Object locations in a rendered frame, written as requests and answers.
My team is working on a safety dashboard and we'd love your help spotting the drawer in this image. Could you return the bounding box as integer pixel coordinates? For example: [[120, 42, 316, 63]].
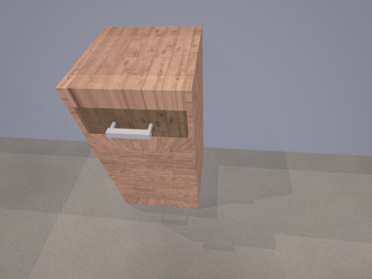
[[74, 108, 188, 138]]

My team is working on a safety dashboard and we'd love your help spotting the cabinet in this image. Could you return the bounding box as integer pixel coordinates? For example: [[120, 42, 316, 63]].
[[56, 26, 203, 209]]

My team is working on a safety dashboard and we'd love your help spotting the handle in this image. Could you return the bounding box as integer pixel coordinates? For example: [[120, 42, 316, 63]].
[[106, 122, 153, 140]]

